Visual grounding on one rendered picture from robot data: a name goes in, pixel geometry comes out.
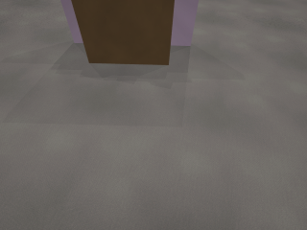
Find pedestal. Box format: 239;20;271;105
71;0;175;65

